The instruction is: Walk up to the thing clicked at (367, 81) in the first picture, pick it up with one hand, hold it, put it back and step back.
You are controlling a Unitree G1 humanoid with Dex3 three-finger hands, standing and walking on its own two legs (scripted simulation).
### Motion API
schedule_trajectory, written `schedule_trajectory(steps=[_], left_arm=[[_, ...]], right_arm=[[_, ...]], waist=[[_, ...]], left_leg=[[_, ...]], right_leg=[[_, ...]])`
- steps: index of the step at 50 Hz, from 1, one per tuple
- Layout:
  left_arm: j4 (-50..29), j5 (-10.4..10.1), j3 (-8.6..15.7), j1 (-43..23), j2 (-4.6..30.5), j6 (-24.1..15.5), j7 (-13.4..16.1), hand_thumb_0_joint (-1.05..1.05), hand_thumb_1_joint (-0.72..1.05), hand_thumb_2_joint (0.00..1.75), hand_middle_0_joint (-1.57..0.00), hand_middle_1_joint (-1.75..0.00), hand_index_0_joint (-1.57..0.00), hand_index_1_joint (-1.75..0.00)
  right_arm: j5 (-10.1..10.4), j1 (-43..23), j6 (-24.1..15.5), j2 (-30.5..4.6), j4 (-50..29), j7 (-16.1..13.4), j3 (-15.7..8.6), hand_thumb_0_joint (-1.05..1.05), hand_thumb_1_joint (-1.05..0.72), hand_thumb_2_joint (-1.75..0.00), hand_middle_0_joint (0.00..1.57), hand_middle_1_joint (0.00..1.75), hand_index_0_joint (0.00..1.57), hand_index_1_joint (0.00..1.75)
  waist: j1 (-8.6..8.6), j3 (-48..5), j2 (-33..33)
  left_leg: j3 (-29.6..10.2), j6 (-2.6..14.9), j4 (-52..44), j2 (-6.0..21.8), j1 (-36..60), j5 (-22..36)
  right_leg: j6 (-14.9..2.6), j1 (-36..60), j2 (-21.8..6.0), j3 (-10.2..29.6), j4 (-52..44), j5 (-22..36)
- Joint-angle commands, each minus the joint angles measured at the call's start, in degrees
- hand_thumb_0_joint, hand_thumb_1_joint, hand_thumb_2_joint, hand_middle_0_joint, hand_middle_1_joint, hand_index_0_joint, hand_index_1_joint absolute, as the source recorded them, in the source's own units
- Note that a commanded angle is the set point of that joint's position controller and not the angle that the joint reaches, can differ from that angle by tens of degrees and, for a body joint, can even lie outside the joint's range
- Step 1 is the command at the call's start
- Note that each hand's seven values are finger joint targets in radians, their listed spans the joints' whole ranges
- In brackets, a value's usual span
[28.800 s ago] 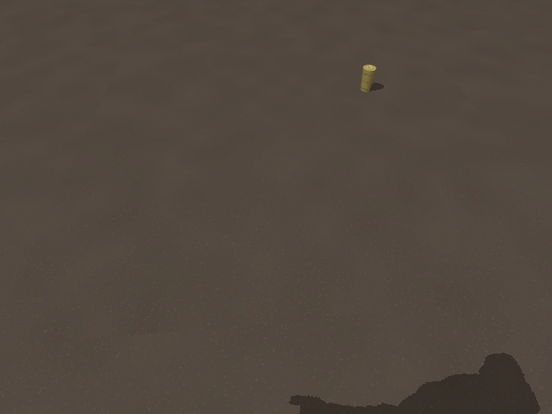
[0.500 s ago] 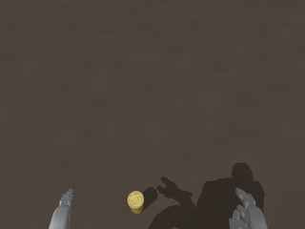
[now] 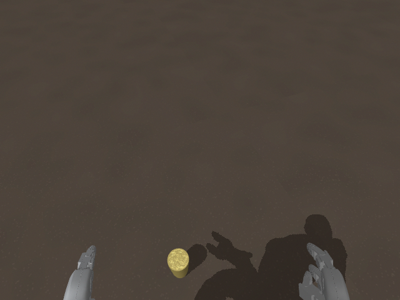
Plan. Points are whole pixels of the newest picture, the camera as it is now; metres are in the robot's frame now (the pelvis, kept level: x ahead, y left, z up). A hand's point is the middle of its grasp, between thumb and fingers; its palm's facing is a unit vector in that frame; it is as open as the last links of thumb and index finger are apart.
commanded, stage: home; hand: left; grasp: from the side
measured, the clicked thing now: (179, 265) +0.38 +0.10 -0.65
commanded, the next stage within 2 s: stand in 0.50 s
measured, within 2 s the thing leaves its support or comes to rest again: neither
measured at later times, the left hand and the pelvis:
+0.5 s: hand (110, 293) +0.17 +0.19 -0.06, palm faces +0.10 -0.96 -0.27, open 17.0 cm; pelvis +0.00 +0.00 +0.00, yaw +0 degrees
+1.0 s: hand (109, 295) +0.17 +0.19 -0.07, palm faces +0.06 -0.95 -0.30, open 10.1 cm; pelvis +0.00 +0.01 +0.00, yaw +0 degrees
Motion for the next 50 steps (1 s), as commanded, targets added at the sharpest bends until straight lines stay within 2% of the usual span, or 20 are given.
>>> schedule_trajectory(steps=[1, 6, 18, 19, 20, 22, 23, 24, 29, 30, 32, 33, 34, 38, 40, 44, 47, 48, 49, 50], left_arm=[[-10.27, 0.68, 2.33, -0.96, 5.39, -3.12, 0.32, 0.00, -0.46, 0.12, -0.06, -0.08, -0.06, -0.07], [-10.72, 0.64, 3.24, -0.57, 6.07, -3.23, 0.27, 0.00, -0.46, 0.11, -0.06, -0.08, -0.06, -0.07], [-11.12, 0.70, 2.85, -1.34, 5.90, -3.49, 0.34, 0.00, -0.45, 0.11, -0.06, -0.08, -0.06, -0.07], [-12.92, 0.64, 3.17, -2.24, 6.59, -3.61, 0.41, 0.00, -0.47, 0.10, -0.06, -0.07, -0.06, -0.07], [-10.65, 0.84, 2.15, -0.41, 5.16, -3.52, 0.30, 0.00, -0.45, 0.12, -0.06, -0.08, -0.06, -0.07], [-11.31, 0.71, 2.71, -0.22, 5.74, -3.48, 0.30, 0.00, -0.46, 0.11, -0.06, -0.08, -0.06, -0.07], [-10.59, 0.79, 1.90, -0.25, 4.94, -3.48, 0.17, 0.00, -0.46, 0.11, -0.06, -0.07, -0.06, -0.07], [-11.26, 0.81, 2.54, -0.33, 5.38, -3.57, 0.29, 0.00, -0.48, 0.10, -0.06, -0.07, -0.06, -0.07], [-10.66, 0.93, 2.85, -1.67, 5.76, -3.52, 0.35, 0.00, -0.48, 0.10, -0.06, -0.07, -0.06, -0.07], [-11.02, 1.00, 3.12, -1.36, 5.82, -3.60, 0.33, 0.00, -0.50, 0.09, -0.05, -0.07, -0.06, -0.06], [-11.64, 0.91, 3.17, -1.31, 6.15, -3.51, 0.32, 0.00, -0.34, 0.25, -0.20, -0.23, -0.20, -0.22], [-10.68, 0.96, 2.66, -1.00, 5.63, -3.47, 0.34, 0.00, -0.26, 0.33, -0.20, -0.30, -0.20, -0.30], [-12.11, 0.82, 2.99, -1.44, 5.91, -3.48, 0.35, 0.00, -0.18, 0.41, -0.20, -0.30, -0.20, -0.30], [-11.25, 0.83, 2.45, -2.12, 5.34, -3.44, 0.34, 0.00, 0.14, 0.73, -0.20, -0.30, -0.20, -0.30], [-11.13, 0.94, 3.04, -0.12, 5.76, -3.45, 0.30, 0.00, 0.30, 0.89, -0.20, -0.30, -0.20, -0.30], [-11.28, 0.84, 2.64, -1.09, 5.56, -3.38, 0.30, 0.00, 0.62, 0.90, -0.20, -0.30, -0.20, -0.30], [-11.32, 0.91, 2.92, -0.80, 5.60, -3.55, 0.27, 0.00, 0.86, 0.90, -0.20, -0.30, -0.20, -0.30], [8.78, 6.83, 5.31, -11.38, 12.48, -10.18, -2.36, 0.00, 0.90, 0.90, -0.20, -0.30, -0.20, -0.30], [14.24, 7.05, 5.84, -8.66, 13.02, -12.64, -3.78, 0.00, 0.90, 0.90, -0.20, -0.30, -0.20, -0.30], [16.22, 7.12, 5.78, -9.21, 13.78, -14.13, -4.46, 0.00, 0.90, 0.90, -0.20, -0.30, -0.20, -0.30]], right_arm=[[-0.13, -3.97, -3.37, -6.94, -8.86, -0.95, -3.14, 0.00, -0.90, -0.90, 0.20, 0.30, 0.20, 0.30], [-0.14, -4.12, -3.26, -6.80, -9.20, -0.92, -3.16, 0.00, -0.90, -0.90, 0.20, 0.30, 0.20, 0.30], [-0.17, -3.89, -3.79, -6.73, -9.17, -0.88, -3.07, 0.00, -0.90, -0.90, 0.20, 0.30, 0.20, 0.30], [-0.11, -3.97, -3.81, -6.75, -9.22, -0.93, -3.05, 0.00, -0.90, -0.90, 0.20, 0.30, 0.20, 0.30], [-0.21, -3.82, -3.86, -6.71, -9.07, -0.93, -3.04, 0.00, -0.90, -0.90, 0.20, 0.30, 0.20, 0.30], [-0.14, -3.51, -3.78, -6.85, -9.16, -0.96, -3.17, 0.00, -0.90, -0.90, 0.20, 0.30, 0.20, 0.30], [-0.24, -3.50, -3.75, -6.82, -8.95, -0.93, -3.19, 0.00, -0.90, -0.90, 0.20, 0.30, 0.20, 0.30], [-0.20, -3.39, -3.73, -6.85, -8.87, -0.89, -3.26, 0.00, -0.90, -0.90, 0.20, 0.30, 0.20, 0.30], [-0.32, -3.36, -3.88, -6.84, -8.73, -1.01, -3.28, 0.00, -0.90, -0.90, 0.20, 0.30, 0.20, 0.30], [-0.32, -3.33, -3.91, -6.55, -8.68, -1.08, -3.20, 0.00, -0.90, -0.90, 0.20, 0.30, 0.20, 0.30], [-0.23, -3.48, -3.92, -6.73, -8.92, -1.05, -3.24, 0.00, -0.90, -0.90, 0.20, 0.30, 0.20, 0.30], [-0.33, -3.42, -3.95, -6.96, -8.71, -1.04, -3.35, 0.00, -0.90, -0.90, 0.20, 0.30, 0.20, 0.30], [-0.23, -3.71, -3.98, -6.76, -8.91, -1.03, -3.27, 0.00, -0.90, -0.90, 0.20, 0.30, 0.20, 0.30], [-0.30, -3.67, -4.14, -6.80, -8.70, -0.89, -3.19, 0.00, -0.90, -0.90, 0.20, 0.30, 0.20, 0.30], [-0.25, -3.60, -4.06, -6.86, -8.95, -0.96, -3.34, 0.00, -0.90, -0.90, 0.20, 0.30, 0.20, 0.30], [-0.23, -3.58, -4.15, -6.83, -8.92, -0.99, -3.25, 0.00, -0.90, -0.90, 0.20, 0.30, 0.20, 0.30], [-0.48, -3.16, -3.97, -6.87, -8.50, -0.86, -3.42, 0.00, -0.90, -0.90, 0.20, 0.30, 0.20, 0.30], [-7.05, -6.15, -0.26, -15.01, 4.04, 2.56, -5.46, 0.00, -0.90, -0.90, 0.20, 0.30, 0.20, 0.30], [-7.80, -5.16, 1.41, -14.89, 6.32, 4.36, -6.11, 0.00, -0.90, -0.90, 0.20, 0.30, 0.20, 0.30], [-7.47, -5.13, 2.08, -14.35, 6.68, 5.14, -6.17, 0.00, -0.90, -0.90, 0.20, 0.30, 0.20, 0.30]], waist=[[-0.14, -4.83, 0.16], [0.31, -5.48, -0.53], [0.39, -3.95, 1.15], [0.48, -4.27, 1.07], [-0.09, -4.92, -0.19], [0.17, -5.72, 0.41], [-0.17, -5.16, -0.01], [0.34, -5.63, 0.75], [-0.34, -4.75, 0.17], [0.24, -5.58, 0.65], [0.57, -5.83, 0.51], [0.07, -5.08, 0.32], [0.60, -5.59, 1.40], [0.27, -3.58, 1.49], [0.49, -5.12, 0.54], [0.00, -4.53, -0.20], [0.39, -4.77, 1.48], [2.99, 3.58, -3.09], [2.89, 0.15, -3.35], [2.42, -0.33, -4.14]], left_leg=[[1.79, 1.59, -8.67, -1.87, 4.04, 12.59], [2.30, 1.84, -7.95, -2.15, 3.30, 12.62], [1.67, 1.50, -9.17, -1.91, 2.65, 9.78], [1.75, 1.50, -9.12, -1.88, 3.20, 10.16], [1.65, 1.59, -8.88, -1.80, 3.65, 11.00], [1.99, 1.59, -8.24, -1.95, 3.73, 12.78], [1.78, 1.50, -8.36, -1.72, 3.90, 13.19], [1.71, 1.36, -8.39, -1.63, 4.18, 14.37], [1.96, 1.59, -8.10, -1.80, 3.72, 13.42], [1.99, 1.50, -8.00, -1.80, 4.15, 13.95], [2.05, 1.51, -8.10, -1.82, 4.28, 14.26], [1.77, 1.50, -8.39, -1.70, 3.95, 13.98], [1.88, 1.40, -8.36, -1.76, 4.23, 14.30], [1.63, 1.36, -9.24, -1.72, 3.24, 11.63], [1.77, 1.46, -8.82, -1.73, 3.87, 12.77], [2.11, 1.70, -7.86, -1.99, 3.38, 13.35], [1.75, 1.44, -8.55, -1.67, 3.58, 13.55], [-2.25, 3.61, -11.57, 0.33, 5.31, 22.97], [-0.10, 4.96, -10.45, 0.24, 9.14, 22.73], [-0.48, 5.58, -10.37, 0.35, 9.99, 22.25]], right_leg=[[-0.45, 3.12, 1.23, -0.55, -8.20, 11.34], [-0.28, 3.60, 0.89, -0.06, -8.67, 11.86], [-0.58, 2.71, 1.17, -0.67, -8.47, 8.54], [-0.58, 2.81, 1.22, -0.66, -8.55, 8.73], [-0.51, 3.25, 1.30, -0.68, -8.24, 9.65], [-0.48, 3.42, 1.17, -0.39, -8.13, 11.59], [-0.50, 3.35, 1.31, -0.57, -7.69, 11.82], [-0.69, 3.67, 1.38, -0.69, -7.30, 12.56], [-0.32, 2.99, 1.23, -0.44, -8.03, 12.35], [-0.39, 3.73, 1.11, -0.39, -7.87, 12.77], [-0.42, 3.94, 1.06, -0.39, -7.89, 12.88], [-0.48, 3.54, 1.25, -0.52, -7.55, 12.53], [-0.58, 3.92, 1.14, -0.50, -7.77, 12.76], [-0.57, 2.88, 1.27, -0.72, -7.87, 10.19], [-0.60, 3.52, 1.29, -0.63, -8.12, 11.08], [-0.29, 3.43, 0.99, -0.34, -8.36, 12.36], [-0.63, 3.66, 1.21, -0.61, -7.71, 12.01], [-3.40, 10.16, -3.15, 3.99, -8.81, 15.22], [-4.55, 10.14, -4.23, 5.96, -9.66, 16.50], [-5.09, 10.42, -4.65, 6.97, -10.02, 16.36]])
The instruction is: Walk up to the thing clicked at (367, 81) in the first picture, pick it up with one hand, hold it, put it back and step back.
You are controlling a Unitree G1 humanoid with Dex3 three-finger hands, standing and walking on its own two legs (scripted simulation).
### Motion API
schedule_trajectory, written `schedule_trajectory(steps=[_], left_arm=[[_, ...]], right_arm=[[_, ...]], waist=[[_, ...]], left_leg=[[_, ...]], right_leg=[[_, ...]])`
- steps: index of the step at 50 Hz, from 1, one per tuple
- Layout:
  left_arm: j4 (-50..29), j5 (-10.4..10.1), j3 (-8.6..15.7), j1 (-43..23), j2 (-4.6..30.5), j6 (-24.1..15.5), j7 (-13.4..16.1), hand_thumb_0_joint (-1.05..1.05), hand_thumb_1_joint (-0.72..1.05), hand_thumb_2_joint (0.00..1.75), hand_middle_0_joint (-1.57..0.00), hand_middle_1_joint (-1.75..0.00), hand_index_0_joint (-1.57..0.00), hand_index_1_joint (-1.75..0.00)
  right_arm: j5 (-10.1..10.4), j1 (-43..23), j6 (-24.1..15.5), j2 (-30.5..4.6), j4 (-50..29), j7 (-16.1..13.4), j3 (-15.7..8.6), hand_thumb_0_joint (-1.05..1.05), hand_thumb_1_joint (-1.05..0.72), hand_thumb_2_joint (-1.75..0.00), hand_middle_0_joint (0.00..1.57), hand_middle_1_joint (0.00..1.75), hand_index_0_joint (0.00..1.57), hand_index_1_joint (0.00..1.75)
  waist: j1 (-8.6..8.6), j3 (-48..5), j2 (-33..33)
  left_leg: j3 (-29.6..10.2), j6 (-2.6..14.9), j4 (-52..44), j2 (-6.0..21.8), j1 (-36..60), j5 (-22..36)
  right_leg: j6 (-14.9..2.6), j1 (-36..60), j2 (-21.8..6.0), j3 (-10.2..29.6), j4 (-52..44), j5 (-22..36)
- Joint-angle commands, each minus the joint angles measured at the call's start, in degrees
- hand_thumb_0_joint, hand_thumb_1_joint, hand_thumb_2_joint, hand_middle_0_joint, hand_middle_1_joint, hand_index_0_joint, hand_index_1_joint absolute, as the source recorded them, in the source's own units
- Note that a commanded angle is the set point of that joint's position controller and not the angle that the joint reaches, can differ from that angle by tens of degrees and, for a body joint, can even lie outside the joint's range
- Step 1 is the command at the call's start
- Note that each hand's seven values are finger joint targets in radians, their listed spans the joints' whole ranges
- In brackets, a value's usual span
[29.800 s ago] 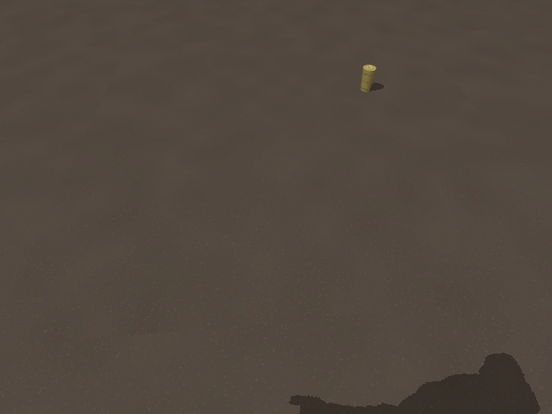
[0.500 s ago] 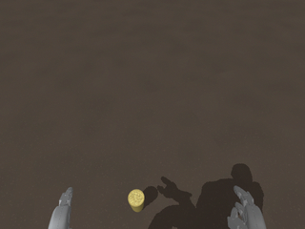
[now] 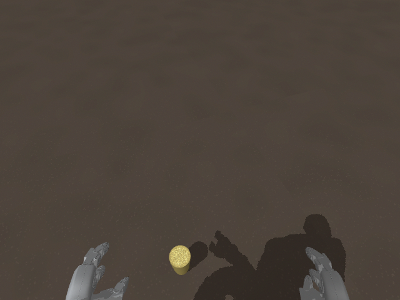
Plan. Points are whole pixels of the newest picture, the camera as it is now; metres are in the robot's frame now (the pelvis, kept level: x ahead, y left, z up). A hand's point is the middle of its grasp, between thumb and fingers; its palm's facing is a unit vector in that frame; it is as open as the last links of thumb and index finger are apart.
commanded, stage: stand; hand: left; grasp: from the side
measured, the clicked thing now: (180, 262) +0.38 +0.09 -0.65
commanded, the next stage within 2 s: none
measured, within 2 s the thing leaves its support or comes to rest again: neither
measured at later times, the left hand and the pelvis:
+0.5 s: hand out of the picture +0.04 +0.25 -0.12, palm faces +0.02 -0.94 -0.34, open 7.4 cm; pelvis -0.01 +0.01 +0.04, yaw +1 degrees
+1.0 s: hand out of the picture +0.02 +0.25 -0.11, palm faces +0.02 -0.94 -0.35, open 7.4 cm; pelvis -0.02 +0.00 +0.05, yaw +1 degrees
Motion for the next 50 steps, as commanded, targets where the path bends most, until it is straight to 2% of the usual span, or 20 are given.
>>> schedule_trajectory(steps=[1, 3, 5, 8, 11, 15, 23, 29, 33, 36, 42, 45, 50], left_arm=[[11.26, 3.70, 5.67, -6.20, 13.33, -10.10, -3.30, 0.00, 0.90, 0.90, -0.20, -0.30, -0.20, -0.30], [15.78, 2.02, 5.35, -7.86, 13.64, -11.40, -4.22, 0.00, 0.90, 0.90, -0.20, -0.30, -0.20, -0.30], [20.04, 1.13, 5.49, -8.45, 13.64, -11.82, -4.58, 0.00, 0.90, 0.90, -0.20, -0.30, -0.20, -0.30], [26.01, 1.02, 5.24, -10.24, 13.79, -12.44, -4.52, 0.00, 0.90, 0.90, -0.20, -0.30, -0.20, -0.30], [30.42, 0.91, 5.09, -11.57, 14.09, -12.98, -4.30, 0.00, 0.90, 0.90, -0.20, -0.30, -0.20, -0.30], [36.22, 0.39, 4.72, -11.38, 14.55, -12.95, -4.04, 0.00, 0.90, 0.90, -0.20, -0.30, -0.20, -0.30], [45.27, -0.17, 3.95, -11.46, 15.77, -12.70, -3.96, 0.00, 0.90, 0.90, -0.20, -0.30, -0.20, -0.30], [49.70, -0.27, 3.52, -12.93, 16.51, -12.67, -4.10, 0.00, 0.90, 0.90, -0.20, -0.30, -0.20, -0.30], [51.75, -0.19, 3.49, -14.03, 16.91, -12.43, -4.25, 0.00, 0.90, 0.90, -0.20, -0.30, -0.20, -0.30], [53.02, -0.15, 3.40, -14.12, 16.94, -12.66, -4.38, 0.00, 0.90, 0.90, -0.20, -0.30, -0.20, -0.30], [54.52, -0.36, 3.41, -14.97, 17.53, -12.50, -4.57, 0.00, 0.90, 0.90, -0.20, -0.30, -0.20, -0.30], [55.04, -0.37, 3.30, -15.16, 17.33, -12.66, -4.58, 0.00, 0.90, 0.90, -0.20, -0.30, -0.20, -0.30], [55.51, -0.54, 3.39, -16.20, 18.06, -12.59, -4.68, 0.00, 0.90, 0.90, -0.20, -0.30, -0.20, -0.30]], right_arm=[[-3.22, -4.22, 2.69, -13.89, 3.30, 4.08, -5.62, 0.00, -0.90, -0.90, 0.20, 0.30, 0.20, 0.30], [-1.10, -4.21, 2.65, -13.92, 4.60, 5.74, -5.57, 0.00, -0.90, -0.90, 0.20, 0.30, 0.20, 0.30], [-0.21, -5.14, 2.90, -14.20, 6.18, 6.52, -6.05, 0.00, -0.90, -0.90, 0.20, 0.30, 0.20, 0.30], [-0.31, -6.46, 3.48, -13.74, 9.04, 6.99, -6.15, 0.00, -0.90, -0.90, 0.20, 0.30, 0.20, 0.30], [-0.20, -6.05, 3.89, -13.93, 11.74, 7.11, -6.18, 0.00, -0.90, -0.90, 0.20, 0.30, 0.20, 0.30], [0.01, -6.03, 4.42, -14.78, 15.24, 7.20, -6.09, 0.00, -0.90, -0.90, 0.20, 0.30, 0.20, 0.30], [0.89, -5.72, 5.04, -16.21, 21.60, 7.00, -5.31, 0.00, -0.90, -0.90, 0.20, 0.30, 0.20, 0.30], [1.36, -6.40, 5.27, -16.50, 24.77, 7.07, -4.86, 0.00, -0.90, -0.90, 0.20, 0.30, 0.20, 0.30], [1.31, -7.46, 5.75, -16.90, 26.11, 7.14, -4.99, 0.00, -0.90, -0.90, 0.20, 0.30, 0.20, 0.30], [1.49, -7.46, 5.82, -16.65, 27.07, 7.33, -4.95, 0.00, -0.90, -0.90, 0.20, 0.30, 0.20, 0.30], [1.50, -7.75, 5.71, -16.81, 28.34, 7.44, -4.65, 0.00, -0.90, -0.90, 0.20, 0.30, 0.20, 0.30], [1.61, -8.32, 5.61, -17.05, 28.63, 7.50, -4.64, 0.00, -0.90, -0.90, 0.20, 0.30, 0.20, 0.30], [1.55, -7.95, 5.65, -17.24, 29.51, 7.47, -4.34, 0.00, -0.90, -0.90, 0.20, 0.30, 0.20, 0.30]], waist=[[1.37, -1.32, -2.62], [1.64, -2.71, 1.08], [2.23, -3.24, -0.04], [2.12, -2.02, 0.50], [1.70, -1.10, -0.42], [1.88, 2.02, 1.12], [1.52, 4.04, 1.09], [1.28, 5.28, 0.04], [1.42, 7.96, 0.75], [1.37, 7.03, -0.90], [1.49, 7.77, 0.47], [1.56, 6.25, -0.93], [1.30, 6.53, -0.01]], left_leg=[[-2.41, 5.05, -11.46, 0.91, 7.33, 19.70], [-3.06, 5.17, -14.44, 1.03, 9.99, 16.88], [-3.38, 4.39, -15.33, 1.02, 10.85, 15.55], [-4.07, 4.29, -18.35, 1.29, 11.42, 14.02], [-4.28, 4.13, -19.59, 1.68, 13.31, 16.95], [-5.78, 4.14, -24.24, 2.61, 14.44, 15.41], [-5.87, 2.98, -30.46, 3.44, 19.87, 18.23], [-5.58, 2.28, -34.20, 3.63, 21.53, 17.58], [-6.03, 1.94, -36.84, 3.63, 19.57, 11.32], [-5.70, 2.04, -36.52, 3.57, 20.83, 12.72], [-5.67, 1.54, -37.95, 3.62, 20.61, 11.75], [-5.49, 1.69, -37.19, 3.90, 22.32, 14.19], [-5.08, 1.52, -37.52, 3.99, 22.20, 14.42]], right_leg=[[-5.58, 6.85, -3.79, 6.55, -10.09, 14.83], [-4.64, 9.21, -4.03, 6.31, -10.42, 13.80], [-4.26, 10.50, -4.10, 6.06, -11.80, 13.70], [-3.59, 12.10, -4.23, 5.90, -14.05, 13.00], [-3.31, 14.00, -4.66, 5.68, -15.97, 15.87], [-2.98, 15.37, -4.70, 5.25, -19.78, 14.22], [-2.11, 19.86, -5.54, 5.39, -26.81, 16.14], [-1.57, 22.27, -6.07, 5.47, -30.27, 16.09], [-1.34, 21.78, -5.71, 5.19, -31.91, 11.41], [-1.26, 22.39, -6.23, 5.78, -33.41, 10.81], [-1.21, 22.16, -6.27, 5.79, -33.99, 10.54], [-1.15, 22.57, -6.63, 6.05, -34.66, 11.53], [-1.30, 22.51, -6.75, 6.37, -34.87, 11.98]])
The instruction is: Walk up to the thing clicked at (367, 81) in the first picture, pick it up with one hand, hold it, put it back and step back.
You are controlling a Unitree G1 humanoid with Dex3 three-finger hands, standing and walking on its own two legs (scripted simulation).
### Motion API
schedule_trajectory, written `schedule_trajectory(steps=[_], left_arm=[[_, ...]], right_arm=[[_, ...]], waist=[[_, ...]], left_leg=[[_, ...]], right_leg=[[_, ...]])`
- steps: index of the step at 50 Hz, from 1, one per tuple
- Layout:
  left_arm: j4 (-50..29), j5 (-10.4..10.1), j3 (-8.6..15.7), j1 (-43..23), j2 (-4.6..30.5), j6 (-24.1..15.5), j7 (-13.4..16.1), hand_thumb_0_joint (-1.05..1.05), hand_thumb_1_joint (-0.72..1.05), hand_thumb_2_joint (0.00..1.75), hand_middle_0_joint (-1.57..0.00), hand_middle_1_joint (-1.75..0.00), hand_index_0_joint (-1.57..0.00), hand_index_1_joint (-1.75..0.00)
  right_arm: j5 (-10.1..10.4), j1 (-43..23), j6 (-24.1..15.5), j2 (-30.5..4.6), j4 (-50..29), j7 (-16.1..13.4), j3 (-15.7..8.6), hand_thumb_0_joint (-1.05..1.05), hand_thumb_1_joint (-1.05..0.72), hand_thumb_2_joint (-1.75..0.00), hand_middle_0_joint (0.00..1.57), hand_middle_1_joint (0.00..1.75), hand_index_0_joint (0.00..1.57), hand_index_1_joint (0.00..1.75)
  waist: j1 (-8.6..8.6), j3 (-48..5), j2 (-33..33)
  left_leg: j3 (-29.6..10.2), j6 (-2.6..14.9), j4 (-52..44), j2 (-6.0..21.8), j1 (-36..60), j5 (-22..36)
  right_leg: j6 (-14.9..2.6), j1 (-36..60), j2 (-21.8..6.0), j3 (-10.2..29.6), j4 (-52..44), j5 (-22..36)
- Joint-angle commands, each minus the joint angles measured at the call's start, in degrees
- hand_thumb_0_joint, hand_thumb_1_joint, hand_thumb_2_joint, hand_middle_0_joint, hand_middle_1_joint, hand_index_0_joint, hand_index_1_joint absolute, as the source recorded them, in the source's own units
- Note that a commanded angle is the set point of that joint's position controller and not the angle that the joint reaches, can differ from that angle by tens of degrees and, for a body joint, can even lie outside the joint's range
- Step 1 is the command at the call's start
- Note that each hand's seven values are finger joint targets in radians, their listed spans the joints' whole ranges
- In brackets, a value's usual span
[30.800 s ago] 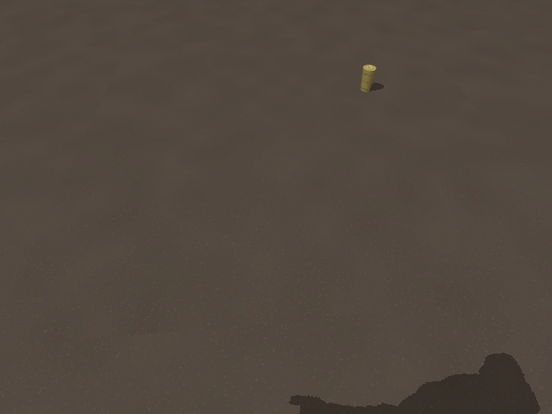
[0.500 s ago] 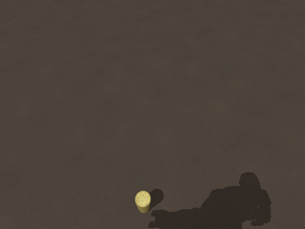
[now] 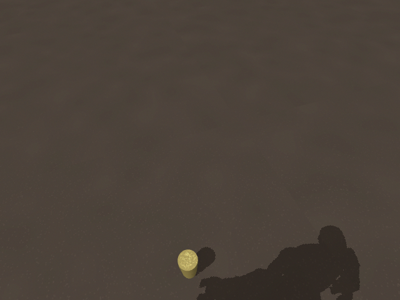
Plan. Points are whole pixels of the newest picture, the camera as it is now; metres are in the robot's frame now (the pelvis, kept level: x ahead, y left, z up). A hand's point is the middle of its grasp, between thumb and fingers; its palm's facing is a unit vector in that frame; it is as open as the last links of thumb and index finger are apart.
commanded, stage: stand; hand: left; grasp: from the side
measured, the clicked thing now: (188, 265) +0.40 +0.09 -0.70
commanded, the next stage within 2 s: step back in 1.12 s
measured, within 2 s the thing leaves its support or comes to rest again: neither
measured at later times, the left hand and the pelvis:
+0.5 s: hand out of the picture +0.09 +0.24 -0.16, palm faces -0.01 -0.94 -0.34, open 7.4 cm; pelvis +0.02 +0.00 +0.00, yaw -1 degrees
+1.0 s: hand out of the picture +0.11 +0.24 -0.15, palm faces -0.01 -0.94 -0.34, open 7.4 cm; pelvis +0.03 +0.00 +0.00, yaw -1 degrees
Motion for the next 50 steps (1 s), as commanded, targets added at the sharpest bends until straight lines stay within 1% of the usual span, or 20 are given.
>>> schedule_trajectory(steps=[1, 3, 5, 8, 9, 11, 13, 14, 16, 18, 21, 29, 32, 34, 36, 39, 42, 44, 47, 50], left_arm=[[-3.04, 0.00, 1.80, -2.61, 12.04, -1.39, 0.55, 0.00, 0.90, 0.90, -0.20, -0.30, -0.20, -0.30], [-2.80, -0.09, 1.77, -2.80, 11.90, -1.42, 0.53, 0.00, 0.90, 0.90, -0.20, -0.30, -0.20, -0.30], [-2.58, -0.01, 1.76, -2.63, 11.90, -1.45, 0.48, 0.00, 0.90, 0.90, -0.20, -0.30, -0.20, -0.30], [-2.32, -0.09, 1.79, -2.91, 12.21, -1.33, 0.35, 0.00, 0.90, 0.90, -0.20, -0.30, -0.20, -0.30], [-2.43, -0.08, 1.79, -3.10, 12.26, -1.27, 0.37, 0.00, 0.90, 0.90, -0.20, -0.30, -0.20, -0.30], [-2.36, -0.14, 1.68, -3.12, 11.74, -1.41, 0.38, 0.00, 0.90, 0.90, -0.20, -0.30, -0.20, -0.30], [-2.34, -0.15, 1.70, -3.27, 12.14, -1.53, 0.34, 0.00, 0.90, 0.90, -0.20, -0.30, -0.20, -0.30], [-2.21, -0.11, 1.79, -3.16, 12.15, -1.58, 0.38, 0.00, 0.90, 0.90, -0.20, -0.30, -0.20, -0.30], [-2.32, -0.22, 1.79, -3.82, 11.84, -1.72, 0.41, 0.00, 0.90, 0.90, -0.20, -0.30, -0.20, -0.30], [-2.31, -0.36, 1.86, -3.72, 12.02, -1.71, 0.35, 0.00, 0.90, 0.90, -0.20, -0.30, -0.20, -0.30], [-2.37, -0.32, 1.91, -4.03, 11.97, -1.64, 0.38, 0.00, 0.90, 0.90, -0.20, -0.30, -0.20, -0.30], [-2.69, -0.43, 2.04, -4.47, 11.72, -1.51, 0.39, 0.00, 0.90, 0.90, -0.20, -0.30, -0.20, -0.30], [-2.83, -0.44, 1.99, -4.94, 11.82, -1.53, 0.31, 0.00, 0.90, 0.90, -0.20, -0.30, -0.20, -0.30], [-2.73, -0.39, 1.96, -5.31, 11.86, -1.37, 0.24, 0.00, 0.90, 0.90, -0.20, -0.30, -0.20, -0.30], [-2.79, -0.30, 2.04, -5.27, 12.12, -1.31, 0.24, 0.00, 0.90, 0.90, -0.20, -0.30, -0.20, -0.30], [-3.16, -0.34, 2.05, -5.21, 12.19, -1.41, 0.17, 0.00, 0.90, 0.90, -0.20, -0.30, -0.20, -0.30], [-3.31, -0.40, 2.09, -5.31, 12.08, -1.60, 0.33, 0.00, 0.90, 0.90, -0.20, -0.30, -0.20, -0.30], [-3.27, -0.41, 2.04, -5.28, 12.23, -1.63, 0.27, 0.00, 0.90, 0.90, -0.20, -0.30, -0.20, -0.30], [-3.30, -0.45, 1.97, -5.28, 12.18, -1.56, 0.20, 0.00, 0.90, 0.90, -0.20, -0.30, -0.20, -0.30], [-3.54, -0.43, 2.06, -4.99, 12.33, -1.60, 0.27, 0.00, 0.90, 0.90, -0.20, -0.30, -0.20, -0.30]], right_arm=[[0.11, -2.40, -1.34, -10.93, -2.90, -0.90, -1.94, 0.00, -0.90, -0.90, 0.20, 0.30, 0.20, 0.30], [0.22, -2.24, -1.38, -10.90, -2.54, -0.95, -1.81, 0.00, -0.90, -0.90, 0.20, 0.30, 0.20, 0.30], [0.19, -2.94, -1.47, -11.27, -2.66, -0.97, -1.93, 0.00, -0.90, -0.90, 0.20, 0.30, 0.20, 0.30], [0.25, -2.63, -1.26, -11.46, -2.22, -0.95, -1.78, 0.00, -0.90, -0.90, 0.20, 0.30, 0.20, 0.30], [0.28, -2.55, -1.27, -11.14, -2.26, -0.92, -1.71, 0.00, -0.90, -0.90, 0.20, 0.30, 0.20, 0.30], [0.36, -2.54, -1.36, -11.28, -2.22, -0.90, -1.68, 0.00, -0.90, -0.90, 0.20, 0.30, 0.20, 0.30], [0.32, -2.39, -1.36, -11.33, -2.02, -0.86, -1.59, 0.00, -0.90, -0.90, 0.20, 0.30, 0.20, 0.30], [0.31, -2.55, -1.40, -11.77, -2.03, -0.90, -1.72, 0.00, -0.90, -0.90, 0.20, 0.30, 0.20, 0.30], [0.33, -2.83, -1.42, -11.40, -2.14, -0.93, -1.59, 0.00, -0.90, -0.90, 0.20, 0.30, 0.20, 0.30], [0.36, -2.98, -1.56, -11.66, -2.03, -1.03, -1.59, 0.00, -0.90, -0.90, 0.20, 0.30, 0.20, 0.30], [0.42, -3.24, -1.56, -11.93, -1.90, -1.08, -1.51, 0.00, -0.90, -0.90, 0.20, 0.30, 0.20, 0.30], [0.42, -3.97, -1.78, -12.35, -2.15, -1.26, -1.61, 0.00, -0.90, -0.90, 0.20, 0.30, 0.20, 0.30], [0.42, -4.07, -1.74, -12.24, -2.04, -1.26, -1.50, 0.00, -0.90, -0.90, 0.20, 0.30, 0.20, 0.30], [0.35, -4.17, -1.69, -12.22, -1.91, -1.24, -1.47, 0.00, -0.90, -0.90, 0.20, 0.30, 0.20, 0.30], [0.36, -4.29, -1.66, -12.48, -1.96, -1.18, -1.59, 0.00, -0.90, -0.90, 0.20, 0.30, 0.20, 0.30], [0.37, -4.60, -1.79, -12.51, -2.16, -1.16, -1.60, 0.00, -0.90, -0.90, 0.20, 0.30, 0.20, 0.30], [0.47, -4.85, -1.85, -12.77, -2.36, -1.15, -1.77, 0.00, -0.90, -0.90, 0.20, 0.30, 0.20, 0.30], [0.53, -4.70, -1.88, -12.53, -2.32, -1.10, -1.62, 0.00, -0.90, -0.90, 0.20, 0.30, 0.20, 0.30], [0.45, -4.56, -1.72, -12.67, -2.18, -1.10, -1.58, 0.00, -0.90, -0.90, 0.20, 0.30, 0.20, 0.30], [0.54, -5.14, -1.83, -12.95, -2.54, -1.08, -1.74, 0.00, -0.90, -0.90, 0.20, 0.30, 0.20, 0.30]], waist=[[0.19, -1.13, -0.22], [0.15, -1.62, -0.10], [0.28, -1.89, -0.63], [0.10, -0.85, -0.32], [0.07, -0.87, -0.46], [0.09, -1.70, -0.57], [-0.07, -1.64, -0.90], [-0.09, -2.17, -0.69], [-0.12, -3.58, -0.98], [-0.11, -3.99, -0.76], [-0.01, -3.58, -0.53], [-0.01, -5.42, 0.03], [-0.16, -4.84, -0.42], [-0.21, -3.35, -0.38], [-0.04, -3.68, -0.45], [-0.03, -4.41, -0.39], [-0.08, -6.17, -0.75], [-0.29, -6.02, -1.02], [-0.37, -4.75, -0.82], [-0.12, -5.64, -0.41]], left_leg=[[-5.57, 1.56, -5.31, 5.45, -2.11, -2.40], [-5.45, 1.61, -5.42, 5.58, -1.87, -0.90], [-5.28, 1.63, -5.20, 5.61, -1.05, 0.18], [-5.12, 1.58, -5.44, 5.52, -1.72, -2.36], [-5.15, 1.49, -5.61, 5.57, -1.88, -2.13], [-5.04, 1.72, -5.13, 5.91, -1.05, 0.03], [-4.88, 1.61, -5.24, 5.78, -1.07, -0.06], [-4.89, 1.75, -4.95, 5.96, -0.31, 0.69], [-4.56, 1.76, -4.57, 6.25, 0.37, 4.01], [-4.45, 1.63, -4.75, 6.26, 1.10, 5.41], [-4.52, 1.57, -5.09, 6.39, 0.91, 5.51], [-4.02, 1.55, -4.66, 7.08, 2.75, 11.52], [-3.98, 1.33, -5.10, 6.96, 2.20, 10.70], [-4.05, 1.05, -6.00, 6.71, 1.23, 7.48], [-4.27, 1.18, -6.10, 6.92, 1.16, 7.25], [-4.01, 1.22, -5.79, 6.98, 1.67, 9.38], [-3.84, 1.67, -4.72, 7.30, 2.89, 12.46], [-3.80, 1.63, -4.81, 7.22, 3.26, 12.61], [-3.75, 1.60, -5.24, 7.06, 2.49, 9.80], [-3.88, 1.65, -5.06, 7.23, 3.05, 11.82]], right_leg=[[-1.57, -0.55, -5.62, 6.52, -5.37, -3.43], [-1.65, 0.37, -5.72, 6.62, -5.29, -1.49], [-1.62, 0.00, -5.57, 6.33, -5.52, -1.29], [-1.66, -0.87, -5.45, 6.63, -5.98, -3.23], [-1.74, -0.79, -5.52, 6.53, -5.90, -3.68], [-1.73, -0.01, -5.70, 6.63, -5.93, -1.39], [-1.63, -0.12, -5.60, 6.69, -6.16, -1.58], [-1.59, 0.18, -5.78, 6.85, -6.22, -0.76], [-1.56, 1.78, -6.15, 6.78, -5.72, 4.02], [-1.57, 2.24, -6.06, 6.60, -5.52, 5.98], [-1.34, 2.25, -5.86, 6.23, -5.51, 6.62], [-1.44, 3.66, -6.07, 5.65, -4.37, 11.75], [-1.26, 3.45, -5.94, 5.66, -4.79, 10.58], [-1.22, 2.72, -5.81, 5.77, -5.35, 7.43], [-1.37, 3.13, -5.89, 5.76, -5.40, 6.87], [-1.49, 3.53, -6.01, 5.74, -5.21, 8.83], [-1.53, 4.85, -6.43, 5.70, -4.57, 12.75], [-1.36, 4.57, -6.28, 5.53, -4.76, 12.89], [-1.40, 3.74, -6.22, 5.68, -5.35, 10.43], [-1.51, 4.38, -6.40, 5.50, -4.74, 12.11]])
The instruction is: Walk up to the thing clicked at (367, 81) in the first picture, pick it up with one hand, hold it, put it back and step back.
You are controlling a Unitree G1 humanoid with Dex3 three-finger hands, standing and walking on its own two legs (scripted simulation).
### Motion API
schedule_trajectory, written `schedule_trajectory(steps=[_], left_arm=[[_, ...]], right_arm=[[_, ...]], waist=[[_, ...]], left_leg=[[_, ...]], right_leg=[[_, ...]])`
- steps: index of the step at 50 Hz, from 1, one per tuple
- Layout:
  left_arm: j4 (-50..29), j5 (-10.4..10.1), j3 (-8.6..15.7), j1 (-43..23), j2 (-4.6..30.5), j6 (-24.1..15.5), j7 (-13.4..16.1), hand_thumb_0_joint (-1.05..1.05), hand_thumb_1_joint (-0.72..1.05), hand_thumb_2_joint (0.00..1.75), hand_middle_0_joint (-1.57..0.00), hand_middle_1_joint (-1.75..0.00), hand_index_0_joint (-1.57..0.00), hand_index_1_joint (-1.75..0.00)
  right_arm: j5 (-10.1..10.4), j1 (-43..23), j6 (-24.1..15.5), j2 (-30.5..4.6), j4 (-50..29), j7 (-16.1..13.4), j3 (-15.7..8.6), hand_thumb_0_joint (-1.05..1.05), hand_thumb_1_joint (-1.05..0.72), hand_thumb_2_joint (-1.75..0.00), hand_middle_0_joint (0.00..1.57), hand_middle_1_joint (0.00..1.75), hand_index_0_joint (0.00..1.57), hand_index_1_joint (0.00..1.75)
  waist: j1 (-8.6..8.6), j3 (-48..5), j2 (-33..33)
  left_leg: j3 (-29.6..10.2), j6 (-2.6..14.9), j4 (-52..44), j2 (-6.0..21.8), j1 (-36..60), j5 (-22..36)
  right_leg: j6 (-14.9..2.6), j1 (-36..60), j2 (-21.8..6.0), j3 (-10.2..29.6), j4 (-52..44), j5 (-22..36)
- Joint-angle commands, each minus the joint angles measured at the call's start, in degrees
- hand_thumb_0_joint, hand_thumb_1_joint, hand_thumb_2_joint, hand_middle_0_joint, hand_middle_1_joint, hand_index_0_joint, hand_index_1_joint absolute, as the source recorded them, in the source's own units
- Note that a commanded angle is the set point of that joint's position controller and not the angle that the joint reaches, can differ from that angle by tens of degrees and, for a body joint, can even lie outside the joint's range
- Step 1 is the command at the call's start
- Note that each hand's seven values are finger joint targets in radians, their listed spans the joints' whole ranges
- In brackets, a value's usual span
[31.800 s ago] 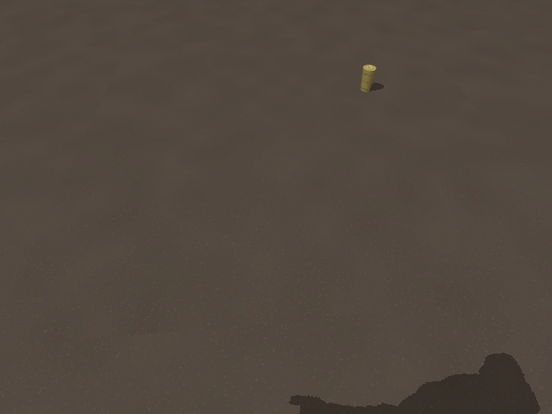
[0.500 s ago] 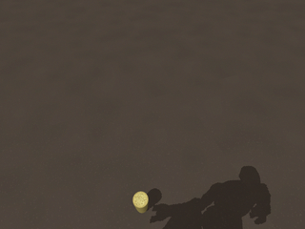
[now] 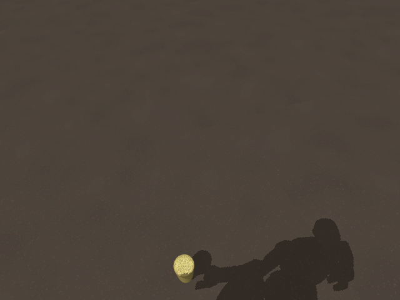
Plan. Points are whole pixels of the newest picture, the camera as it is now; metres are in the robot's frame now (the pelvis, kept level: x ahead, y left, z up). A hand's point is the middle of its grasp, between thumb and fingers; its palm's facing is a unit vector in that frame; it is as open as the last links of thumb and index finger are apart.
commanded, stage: stand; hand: left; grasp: from the side
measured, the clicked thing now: (184, 270) +0.37 +0.10 -0.70
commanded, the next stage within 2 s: step back in 0.12 s
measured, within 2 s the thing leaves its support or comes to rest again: neither
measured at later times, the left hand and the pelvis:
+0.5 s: hand out of the picture +0.07 +0.31 -0.19, palm faces +0.00 -0.93 -0.37, open 7.4 cm; pelvis -0.06 +0.04 -0.03, yaw +1 degrees
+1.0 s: hand out of the picture -0.06 +0.28 -0.16, palm faces -0.07 -0.92 -0.40, open 7.4 cm; pelvis -0.17 +0.03 -0.03, yaw -5 degrees
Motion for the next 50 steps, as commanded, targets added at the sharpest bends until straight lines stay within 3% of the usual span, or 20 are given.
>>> schedule_trajectory(steps=[1, 5, 6, 10, 14, 17, 19, 20, 22, 23, 25, 29, 37, 41, 44, 45, 46, 47, 48, 50], left_arm=[[-3.53, 0.11, 1.89, -1.73, 12.24, -1.42, 0.63, 0.00, 0.90, 0.90, -0.20, -0.30, -0.20, -0.30], [-3.69, 0.01, 1.74, -1.78, 12.07, -1.39, 0.52, 0.00, 0.90, 0.90, -0.20, -0.30, -0.20, -0.30], [-4.80, -1.08, 4.40, -1.43, 16.16, -0.82, 0.79, 0.00, 0.90, 0.90, -0.20, -0.30, -0.20, -0.30], [-8.07, -1.10, 5.02, -0.22, 15.42, -0.38, 1.05, 0.00, 0.90, 0.90, -0.20, -0.30, -0.20, -0.30], [-11.59, -0.53, 5.62, -1.75, 16.79, 0.41, 0.92, 0.00, 0.90, 0.90, -0.20, -0.30, -0.20, -0.30], [-15.25, 0.65, 6.20, -6.17, 18.65, 0.89, 1.05, 0.00, 0.90, 0.90, -0.20, -0.30, -0.20, -0.30], [-16.94, 0.82, 5.94, -8.60, 18.12, 1.24, 1.04, 0.00, 0.90, 0.90, -0.20, -0.30, -0.20, -0.30], [-17.57, 0.56, 5.62, -9.06, 17.02, 1.51, 1.04, 0.00, 0.90, 0.90, -0.20, -0.30, -0.20, -0.30], [-18.32, -0.31, 4.67, -7.08, 12.12, 2.29, 1.31, 0.00, 0.90, 0.90, -0.20, -0.30, -0.20, -0.30], [-18.03, 0.05, 5.14, -4.40, 12.15, 2.76, 1.77, 0.00, 0.90, 0.90, -0.20, -0.30, -0.20, -0.30], [-17.65, 0.05, 4.70, -0.77, 11.48, 3.09, 2.17, 0.00, 0.90, 0.90, -0.20, -0.30, -0.20, -0.30], [-17.06, -0.51, 5.16, 2.00, 13.53, 3.13, 1.93, 0.00, 0.90, 0.90, -0.20, -0.30, -0.20, -0.30], [-20.47, 0.03, 5.68, 1.50, 12.72, 2.08, 1.34, 0.00, 0.90, 0.90, -0.20, -0.30, -0.20, -0.30], [-19.00, 0.39, 6.07, 5.51, 12.67, 1.80, 0.80, 0.00, 0.90, 0.90, -0.20, -0.30, -0.20, -0.30], [-16.54, 0.99, 6.65, 11.99, 12.70, 1.37, 0.52, 0.00, 0.90, 0.90, -0.20, -0.30, -0.20, -0.30], [-17.55, 1.69, 7.49, 11.32, 16.19, 1.11, 0.52, 0.00, 0.90, 0.90, -0.20, -0.30, -0.20, -0.30], [-19.50, 1.33, 8.30, 7.52, 19.77, 1.19, 0.31, 0.00, 0.90, 0.90, -0.20, -0.30, -0.20, -0.30], [-21.99, 1.89, 8.77, 2.81, 23.42, 1.09, 0.45, 0.00, 0.90, 0.90, -0.20, -0.30, -0.20, -0.30], [-23.73, 1.83, 8.64, -1.04, 21.27, 0.72, 0.83, 0.00, 0.90, 0.90, -0.20, -0.30, -0.20, -0.30], [-24.56, 1.20, 7.43, -2.97, 16.32, 0.51, 1.01, 0.00, 0.90, 0.90, -0.20, -0.30, -0.20, -0.30]], right_arm=[[0.14, -1.97, -1.27, -11.73, -3.20, -0.94, -2.32, 0.00, -0.90, -0.90, 0.20, 0.30, 0.20, 0.30], [0.16, -1.73, -1.20, -11.91, -2.98, -0.93, -2.34, 0.00, -0.90, -0.90, 0.20, 0.30, 0.20, 0.30], [0.64, -3.79, -0.02, -15.07, -4.36, -0.48, -3.65, 0.00, -0.90, -0.90, 0.20, 0.30, 0.20, 0.30], [1.35, -1.41, 0.80, -13.74, -6.76, -0.12, -4.09, 0.00, -0.90, -0.90, 0.20, 0.30, 0.20, 0.30], [1.24, -0.35, 1.93, -13.07, -8.72, 0.17, -4.65, 0.00, -0.90, -0.90, 0.20, 0.30, 0.20, 0.30], [0.54, 4.01, 2.96, -12.56, -9.81, 0.67, -5.24, 0.00, -0.90, -0.90, 0.20, 0.30, 0.20, 0.30], [0.78, 7.35, 2.87, -13.11, -9.96, 1.01, -5.79, 0.00, -0.90, -0.90, 0.20, 0.30, 0.20, 0.30], [0.70, 8.03, 2.56, -13.57, -10.09, 0.99, -6.01, 0.00, -0.90, -0.90, 0.20, 0.30, 0.20, 0.30], [-0.14, 4.51, 1.70, -19.74, -11.94, 0.57, -7.29, 0.00, -0.90, -0.90, 0.20, 0.30, 0.20, 0.30], [-0.86, 5.09, 1.15, -20.95, -12.63, 0.21, -7.51, 0.00, -0.90, -0.90, 0.20, 0.30, 0.20, 0.30], [-1.30, 3.60, 0.83, -20.93, -14.06, -0.53, -7.51, 0.00, -0.90, -0.90, 0.20, 0.30, 0.20, 0.30], [-1.16, -0.84, 0.60, -15.68, -16.83, -1.76, -6.56, 0.00, -0.90, -0.90, 0.20, 0.30, 0.20, 0.30], [-0.35, 6.05, 0.72, -16.06, -18.36, -2.06, -7.08, 0.00, -0.90, -0.90, 0.20, 0.30, 0.20, 0.30], [-0.48, 2.67, 1.39, -17.09, -20.25, -1.62, -7.11, 0.00, -0.90, -0.90, 0.20, 0.30, 0.20, 0.30], [0.58, -0.78, 2.11, -16.39, -20.47, -1.18, -6.61, 0.00, -0.90, -0.90, 0.20, 0.30, 0.20, 0.30], [1.02, -0.96, 2.15, -15.02, -21.14, -1.00, -6.24, 0.00, -0.90, -0.90, 0.20, 0.30, 0.20, 0.30], [1.08, -1.46, 2.11, -12.66, -21.48, -1.06, -5.66, 0.00, -0.90, -0.90, 0.20, 0.30, 0.20, 0.30], [0.74, -0.70, 2.61, -14.30, -20.49, -1.60, -6.68, 0.00, -0.90, -0.90, 0.20, 0.30, 0.20, 0.30], [0.97, 1.99, 2.60, -15.85, -19.44, -1.33, -7.21, 0.00, -0.90, -0.90, 0.20, 0.30, 0.20, 0.30], [1.32, 4.76, 2.45, -14.47, -17.37, -0.88, -6.27, 0.00, -0.90, -0.90, 0.20, 0.30, 0.20, 0.30]], waist=[[0.19, -4.94, -0.42], [0.14, -3.62, -0.15], [-0.11, 2.85, -0.99], [-0.78, -4.40, -1.28], [-0.69, -7.06, -4.67], [-1.90, -6.91, -11.96], [-3.72, -7.01, -11.63], [-3.95, -6.53, -9.63], [-3.00, -2.48, 9.72], [-2.05, -3.82, 8.83], [-1.19, -4.95, 8.88], [1.30, -5.91, 7.43], [-2.87, -6.71, 6.83], [-1.38, -7.04, 7.88], [1.99, -7.96, 5.50], [1.96, -6.60, -3.15], [1.73, -2.32, -12.91], [2.53, 0.29, -16.65], [0.05, 2.91, -13.98], [-1.71, 2.32, -7.15]], left_leg=[[-4.47, 1.79, -1.87, 6.55, 0.68, 12.97], [-4.41, 1.73, -2.30, 6.42, -0.39, 10.23], [-5.07, 3.10, 3.58, 5.11, -5.42, 16.37], [-3.68, 4.01, 9.70, 4.30, -4.63, 18.57], [-1.29, 3.31, 19.05, -0.06, -5.38, 7.63], [-0.79, 3.37, 30.14, -3.40, -6.59, -14.13], [-2.59, 4.12, 26.94, -1.75, -4.56, -12.29], [-3.21, 4.76, 23.13, -0.29, -5.05, -3.21], [-22.01, 9.25, 2.19, 13.31, -8.45, 19.98], [-27.40, 11.65, 1.75, 16.63, -5.37, 24.99], [-25.17, 12.03, 4.54, 17.58, -3.54, 34.04], [-14.15, 12.77, 8.47, 11.71, -0.66, 27.38], [-14.59, 15.82, 10.62, 14.10, 6.90, 28.55], [-13.03, 13.80, 11.02, 13.01, -1.97, 17.36], [-10.12, 8.61, 14.65, 9.79, -11.82, 5.51], [-7.01, 5.03, 20.96, 4.41, -19.50, -2.63], [-2.40, 1.67, 30.62, -5.70, -25.54, -16.69], [-5.42, 0.34, 45.54, -6.57, -19.43, -25.33], [-9.33, 0.60, 50.90, -4.41, -16.19, -23.43], [-9.86, 0.79, 52.03, -8.55, -20.07, -17.34]], right_leg=[[-1.32, 1.59, -6.80, 4.87, -1.30, 12.61], [-1.45, 1.19, -6.83, 5.11, -2.05, 10.05], [-1.97, -3.98, -6.06, 5.80, 2.32, 17.12], [-4.98, -2.34, -6.93, 5.96, 6.23, 19.64], [-9.66, -6.73, -12.52, 11.58, 4.85, 17.14], [-14.73, -12.04, -19.06, 15.83, 4.23, 16.00], [-12.67, -15.23, -17.30, 12.74, 8.06, 13.07], [-10.26, -15.40, -13.89, 10.04, 12.58, 10.02], [-2.69, -19.65, 4.88, 2.80, 31.11, -10.47], [-2.51, -22.23, 7.09, 9.42, 37.99, -25.20], [-2.46, -24.73, 7.58, 13.30, 46.08, -26.53], [-1.87, -24.97, 6.47, 13.39, 50.83, -17.99], [0.80, -23.17, 4.34, 9.34, 36.71, -19.68], [-0.46, -13.16, 2.33, 4.88, 23.00, -15.57], [-3.16, -1.48, 1.49, 4.45, 8.39, -1.07], [-6.94, -1.29, -5.61, 16.76, 6.51, -0.86], [-13.45, -6.15, -14.91, 29.58, 0.43, -4.12], [-20.52, -19.78, -23.64, 37.18, -2.72, -2.86], [-19.63, -24.45, -23.44, 36.09, -3.01, -0.85], [-14.40, -17.27, -13.46, 19.98, 2.26, 9.68]])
